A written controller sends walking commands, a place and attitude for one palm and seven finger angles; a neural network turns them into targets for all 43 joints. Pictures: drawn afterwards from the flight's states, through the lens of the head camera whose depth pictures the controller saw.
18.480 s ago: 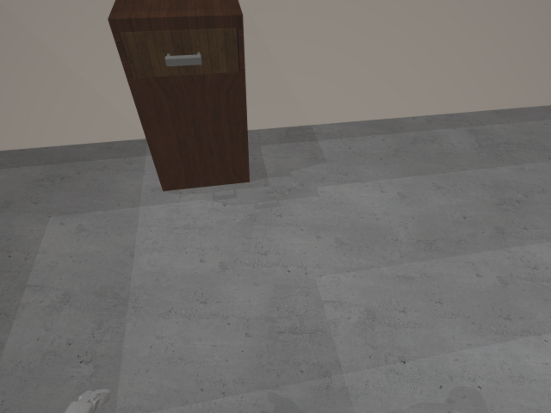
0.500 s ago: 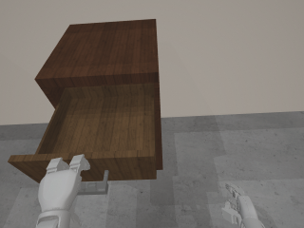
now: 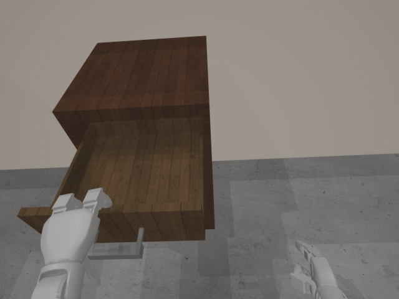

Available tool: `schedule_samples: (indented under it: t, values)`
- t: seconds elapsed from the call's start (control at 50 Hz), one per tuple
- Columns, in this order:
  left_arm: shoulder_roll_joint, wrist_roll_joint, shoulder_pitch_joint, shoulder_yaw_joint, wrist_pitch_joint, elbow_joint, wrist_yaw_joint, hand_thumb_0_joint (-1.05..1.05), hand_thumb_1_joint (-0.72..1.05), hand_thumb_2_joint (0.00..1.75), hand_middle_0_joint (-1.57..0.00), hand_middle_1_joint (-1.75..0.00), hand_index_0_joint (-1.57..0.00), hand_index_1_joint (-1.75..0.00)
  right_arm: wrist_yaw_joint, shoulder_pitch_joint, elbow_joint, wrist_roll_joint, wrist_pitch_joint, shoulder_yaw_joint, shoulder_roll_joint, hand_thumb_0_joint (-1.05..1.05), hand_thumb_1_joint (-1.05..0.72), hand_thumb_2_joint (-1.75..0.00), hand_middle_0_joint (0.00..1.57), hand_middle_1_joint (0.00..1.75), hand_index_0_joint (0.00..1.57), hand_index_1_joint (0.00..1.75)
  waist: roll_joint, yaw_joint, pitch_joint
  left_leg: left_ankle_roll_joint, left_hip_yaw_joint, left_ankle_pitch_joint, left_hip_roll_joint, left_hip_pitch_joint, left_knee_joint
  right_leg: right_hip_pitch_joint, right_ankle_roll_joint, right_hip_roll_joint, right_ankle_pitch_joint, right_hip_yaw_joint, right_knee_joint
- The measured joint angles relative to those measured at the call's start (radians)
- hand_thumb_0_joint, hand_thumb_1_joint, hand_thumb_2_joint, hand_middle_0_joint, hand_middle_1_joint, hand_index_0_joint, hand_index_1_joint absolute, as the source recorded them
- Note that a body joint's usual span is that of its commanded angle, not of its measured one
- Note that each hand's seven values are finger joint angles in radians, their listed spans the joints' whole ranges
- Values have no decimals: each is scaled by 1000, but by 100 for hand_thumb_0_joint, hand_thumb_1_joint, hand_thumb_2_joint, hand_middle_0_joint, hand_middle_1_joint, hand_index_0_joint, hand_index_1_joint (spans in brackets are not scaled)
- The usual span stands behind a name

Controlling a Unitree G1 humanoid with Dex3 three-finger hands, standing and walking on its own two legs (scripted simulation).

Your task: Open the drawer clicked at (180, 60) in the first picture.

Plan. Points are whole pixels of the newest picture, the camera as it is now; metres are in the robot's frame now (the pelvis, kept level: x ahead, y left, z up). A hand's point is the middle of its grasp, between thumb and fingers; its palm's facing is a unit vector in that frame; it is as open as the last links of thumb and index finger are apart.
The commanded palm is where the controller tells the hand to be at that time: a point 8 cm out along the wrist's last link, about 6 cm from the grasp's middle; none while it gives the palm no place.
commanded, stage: lift the hand off the handle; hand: left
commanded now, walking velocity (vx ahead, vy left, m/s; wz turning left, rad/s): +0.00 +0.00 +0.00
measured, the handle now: (116, 241) +0.24 +0.24 -0.06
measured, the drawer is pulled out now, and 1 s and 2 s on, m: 0.30 0.30 0.30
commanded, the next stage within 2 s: draw the hand back to the body in 0.74 s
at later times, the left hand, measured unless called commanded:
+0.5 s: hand (79, 234) +0.20 +0.25 +0.08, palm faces +0.09 -0.12 -0.99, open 13.9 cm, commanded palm +0.17 +0.24 +0.13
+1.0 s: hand (74, 229) +0.20 +0.25 +0.09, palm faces +0.07 -0.12 -0.99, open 13.8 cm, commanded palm +0.17 +0.25 +0.15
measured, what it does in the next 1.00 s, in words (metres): stands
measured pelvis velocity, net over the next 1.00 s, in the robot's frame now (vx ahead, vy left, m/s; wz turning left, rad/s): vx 0.00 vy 0.01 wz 0.00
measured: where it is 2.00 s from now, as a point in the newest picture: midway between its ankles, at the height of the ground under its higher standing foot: outside the picture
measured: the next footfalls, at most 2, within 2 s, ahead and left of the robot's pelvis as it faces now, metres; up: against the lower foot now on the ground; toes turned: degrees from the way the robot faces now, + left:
none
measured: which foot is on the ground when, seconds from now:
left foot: down 0.00-1.00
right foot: down 0.00-1.00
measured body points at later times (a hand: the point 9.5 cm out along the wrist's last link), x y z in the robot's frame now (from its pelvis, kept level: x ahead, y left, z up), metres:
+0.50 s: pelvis +0.00 +0.01 +0.01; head +0.01 -0.03 +0.46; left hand +0.19 +0.25 +0.13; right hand +0.23 -0.19 -0.08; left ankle -0.02 +0.13 -0.72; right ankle -0.01 -0.10 -0.72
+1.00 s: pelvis +0.00 +0.01 +0.02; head +0.01 -0.02 +0.47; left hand +0.19 +0.25 +0.14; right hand +0.23 -0.18 -0.07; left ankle -0.02 +0.13 -0.72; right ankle -0.01 -0.10 -0.72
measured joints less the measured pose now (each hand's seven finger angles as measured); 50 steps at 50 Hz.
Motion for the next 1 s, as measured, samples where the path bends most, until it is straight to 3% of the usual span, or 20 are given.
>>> schedule_samples:
  t: [0.16, 0.3, 0.82, 1.0]
  values:
    - [7, -26, 13, -6, 2, -40, -71, 0, -49, 30, -32, -120, -32, -121, 1, 0, -8, 2, 2, 3, -8, 1, -90, -90, 20, 30, 20, 30, 5, -2, 8, 3, 5, 20, 1, 46, -50, 45, 3, 0, 22, 6, -50]
    - [14, -22, 56, 3, -27, -108, -69, 0, -49, 30, -32, -120, -32, -120, 18, 5, -17, 1, 0, -3, -11, 1, -90, -90, 20, 30, 20, 30, 9, 7, 13, 6, 7, 25, 1, 64, -65, 65, 6, 0, 30, 8, -72]
    - [34, -49, 45, 7, 15, -190, -162, 0, -50, 30, -32, -120, -32, -120, 39, 4, -39, 15, 15, 21, -1, 1, -90, -90, 20, 30, 20, 30, 21, 20, 36, 18, 1, 62, -5, 138, -137, 152, 18, -8, 74, 4, -164]
    - [55, -43, 44, 24, -20, -195, -163, 0, -49, 30, -32, -120, -32, -120, 31, 14, -32, 11, 8, 22, 1, 1, -90, -90, 20, 30, 20, 30, 17, 18, 43, 15, 0, 65, 1, 143, -146, 160, 15, -2, 82, 3, -182]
